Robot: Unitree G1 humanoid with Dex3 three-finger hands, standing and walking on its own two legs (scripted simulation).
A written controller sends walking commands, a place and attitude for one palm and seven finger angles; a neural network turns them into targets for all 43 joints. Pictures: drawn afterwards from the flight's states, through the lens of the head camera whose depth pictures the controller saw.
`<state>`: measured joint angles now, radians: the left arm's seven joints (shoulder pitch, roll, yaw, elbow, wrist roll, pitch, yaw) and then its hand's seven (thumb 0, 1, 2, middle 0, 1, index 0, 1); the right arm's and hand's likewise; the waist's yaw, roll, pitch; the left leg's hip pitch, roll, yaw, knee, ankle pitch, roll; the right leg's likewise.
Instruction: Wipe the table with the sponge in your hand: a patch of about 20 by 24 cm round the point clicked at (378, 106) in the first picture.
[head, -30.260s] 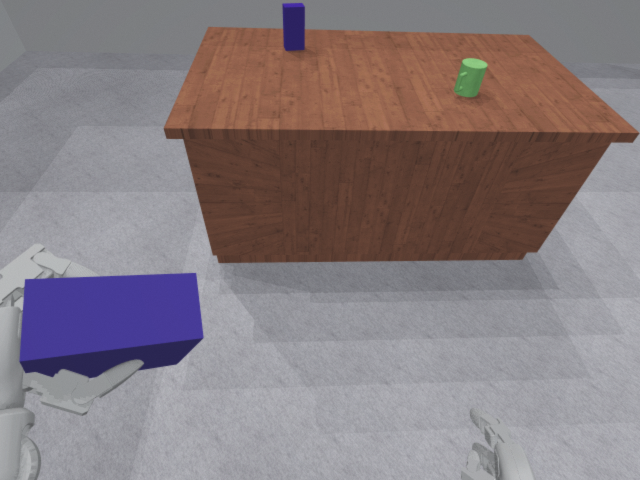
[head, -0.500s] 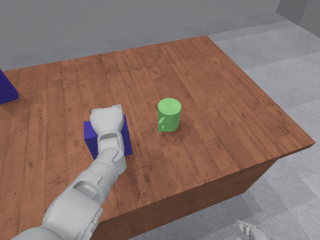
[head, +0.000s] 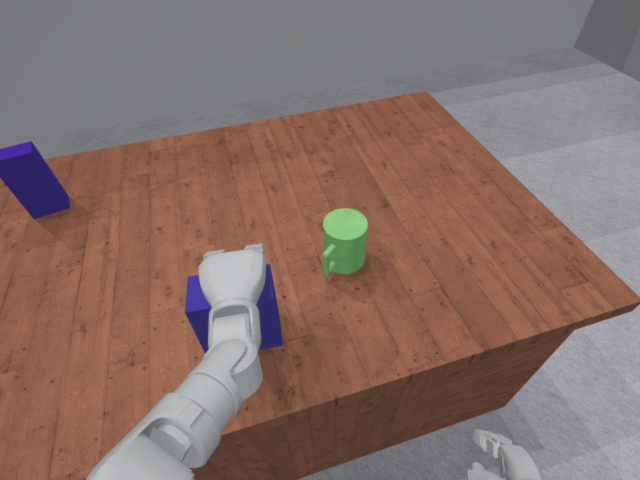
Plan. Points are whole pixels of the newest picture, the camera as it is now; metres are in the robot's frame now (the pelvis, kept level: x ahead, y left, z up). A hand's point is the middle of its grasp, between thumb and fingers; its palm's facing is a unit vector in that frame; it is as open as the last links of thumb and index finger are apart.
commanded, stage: wipe back along the third lane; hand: left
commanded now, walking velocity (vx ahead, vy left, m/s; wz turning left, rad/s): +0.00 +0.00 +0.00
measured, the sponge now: (240, 321) +0.35 +0.17 -0.05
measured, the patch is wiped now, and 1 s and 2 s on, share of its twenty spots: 1.00 1.00 1.00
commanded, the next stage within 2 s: slide back across to the middle lane in 1.16 s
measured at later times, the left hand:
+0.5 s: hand (248, 329) +0.31 +0.13 +0.01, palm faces -0.01 -0.03 -1.00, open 10.2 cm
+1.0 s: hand (249, 328) +0.31 +0.13 +0.01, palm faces -0.03 -0.03 -1.00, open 10.2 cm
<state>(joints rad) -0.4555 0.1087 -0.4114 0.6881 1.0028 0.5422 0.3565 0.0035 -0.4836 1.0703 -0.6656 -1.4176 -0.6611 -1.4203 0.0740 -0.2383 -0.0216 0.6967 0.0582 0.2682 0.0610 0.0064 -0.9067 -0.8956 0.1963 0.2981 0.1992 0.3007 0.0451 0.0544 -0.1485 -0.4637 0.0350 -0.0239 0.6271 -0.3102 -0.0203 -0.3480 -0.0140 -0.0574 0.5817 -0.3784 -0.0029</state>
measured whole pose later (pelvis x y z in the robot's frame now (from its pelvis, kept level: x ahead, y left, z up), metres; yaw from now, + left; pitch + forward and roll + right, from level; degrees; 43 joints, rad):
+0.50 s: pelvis -0.02 -0.01 +0.00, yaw +0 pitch +5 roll +0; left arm -0.34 0.09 -0.45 0.60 1.01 0.54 0.37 0.01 -0.48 1.07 -0.67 -1.41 -0.66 -1.41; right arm 0.04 -0.24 -0.01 0.68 0.07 0.25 0.06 0.01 -0.91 -0.90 0.20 0.30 0.20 0.30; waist 0.06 0.06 -0.14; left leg -0.42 0.04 -0.02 0.62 -0.28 -0.03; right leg -0.33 0.00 -0.05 0.61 -0.37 -0.02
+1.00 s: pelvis -0.03 -0.02 +0.00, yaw -1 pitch +6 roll +0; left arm -0.38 0.10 -0.40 0.66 1.01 0.51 0.36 0.01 -0.51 1.07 -0.71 -1.37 -0.70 -1.37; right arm 0.09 -0.24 -0.02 0.71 0.07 0.23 0.04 0.01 -0.91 -0.90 0.20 0.30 0.20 0.30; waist 0.06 0.06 -0.15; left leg -0.46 0.05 -0.02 0.63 -0.28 -0.03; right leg -0.37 0.00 -0.05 0.64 -0.37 -0.03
